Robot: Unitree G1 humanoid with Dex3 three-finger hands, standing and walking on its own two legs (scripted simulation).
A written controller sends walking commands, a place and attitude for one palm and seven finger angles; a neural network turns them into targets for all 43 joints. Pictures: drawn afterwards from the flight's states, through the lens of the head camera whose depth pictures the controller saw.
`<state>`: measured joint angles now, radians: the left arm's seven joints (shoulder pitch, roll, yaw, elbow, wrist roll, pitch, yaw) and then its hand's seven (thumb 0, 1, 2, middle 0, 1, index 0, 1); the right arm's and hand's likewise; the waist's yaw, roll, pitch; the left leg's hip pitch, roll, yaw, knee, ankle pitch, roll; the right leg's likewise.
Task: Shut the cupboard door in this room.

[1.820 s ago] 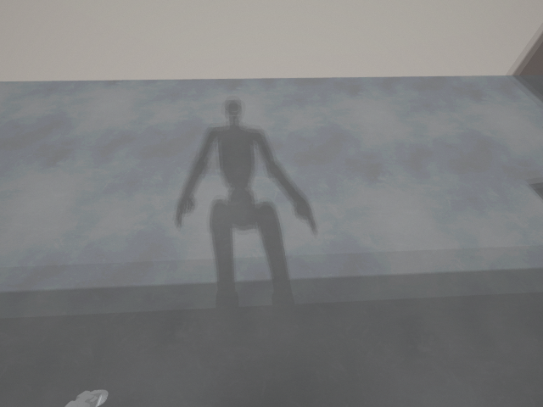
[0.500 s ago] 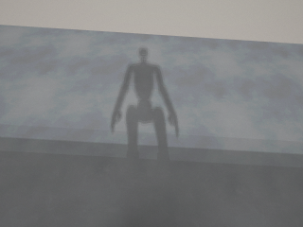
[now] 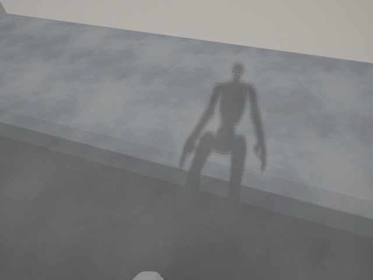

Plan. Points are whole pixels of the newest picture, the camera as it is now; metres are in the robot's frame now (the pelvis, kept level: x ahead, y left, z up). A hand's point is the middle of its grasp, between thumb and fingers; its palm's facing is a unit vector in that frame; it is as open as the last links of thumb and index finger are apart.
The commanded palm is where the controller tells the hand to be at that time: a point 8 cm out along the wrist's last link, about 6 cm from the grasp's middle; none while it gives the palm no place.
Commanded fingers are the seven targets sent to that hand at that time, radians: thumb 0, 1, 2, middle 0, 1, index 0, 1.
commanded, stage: turn or walk to find it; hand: left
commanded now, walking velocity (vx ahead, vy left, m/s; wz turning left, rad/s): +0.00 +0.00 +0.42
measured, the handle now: out of the picture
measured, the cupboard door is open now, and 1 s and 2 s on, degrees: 97 97 97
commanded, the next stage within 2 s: none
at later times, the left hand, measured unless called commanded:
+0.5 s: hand out of the picture +0.02 +0.24 -0.16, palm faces +0.24 -0.93 -0.27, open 7.4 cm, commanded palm none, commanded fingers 0.00 0.90 0.90 -0.20 -0.30 -0.20 -0.30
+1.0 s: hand out of the picture -0.12 +0.23 -0.20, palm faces +0.46 -0.86 -0.22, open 7.4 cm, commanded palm none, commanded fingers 0.00 0.90 0.90 -0.20 -0.30 -0.20 -0.30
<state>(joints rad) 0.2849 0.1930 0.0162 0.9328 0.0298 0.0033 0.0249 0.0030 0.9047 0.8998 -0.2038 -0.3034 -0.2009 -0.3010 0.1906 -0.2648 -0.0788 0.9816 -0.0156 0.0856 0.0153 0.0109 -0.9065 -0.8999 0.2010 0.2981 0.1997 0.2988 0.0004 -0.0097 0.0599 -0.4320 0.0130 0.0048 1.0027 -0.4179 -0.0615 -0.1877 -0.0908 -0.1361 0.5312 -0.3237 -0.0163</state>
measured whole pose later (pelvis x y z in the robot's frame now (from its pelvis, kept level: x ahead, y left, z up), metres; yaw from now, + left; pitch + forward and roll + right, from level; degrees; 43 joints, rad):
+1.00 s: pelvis -0.06 +0.03 -0.01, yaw +25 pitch -1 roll +0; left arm 0.26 0.25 0.06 0.96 0.02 0.06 0.02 0.00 0.91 0.90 -0.20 -0.30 -0.20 -0.30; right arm 0.17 -0.20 -0.05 0.96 -0.02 0.04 0.02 0.01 -0.91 -0.90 0.20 0.30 0.20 0.30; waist 0.02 -0.07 0.08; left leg -0.28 0.00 0.07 0.63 -0.32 0.03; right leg -0.36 -0.14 -0.14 0.85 -0.50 0.06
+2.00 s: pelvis -0.12 +0.02 +0.00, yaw +49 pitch -1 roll +0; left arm 0.23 0.27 0.07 0.98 0.02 0.07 0.01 0.01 0.91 0.90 -0.20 -0.30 -0.20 -0.30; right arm 0.15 -0.19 -0.04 0.94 -0.02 0.02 0.00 0.01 -0.90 -0.90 0.20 0.30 0.20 0.30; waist 0.01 -0.05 0.08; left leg -0.26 0.00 0.03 0.53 -0.26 0.03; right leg -0.43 -0.10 -0.06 1.04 -0.46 0.07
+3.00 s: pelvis -0.16 +0.00 +0.00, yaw +73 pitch -1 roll -1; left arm 0.19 0.26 0.07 0.95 0.02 0.05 0.01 0.00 0.91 0.90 -0.20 -0.30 -0.20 -0.30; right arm 0.19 -0.17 -0.03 0.95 -0.02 0.02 0.00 0.01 -0.90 -0.90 0.21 0.30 0.21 0.30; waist 0.00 -0.03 0.05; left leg -0.22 -0.04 0.01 0.42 -0.20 0.06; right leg -0.43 -0.10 -0.02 1.01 -0.39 0.10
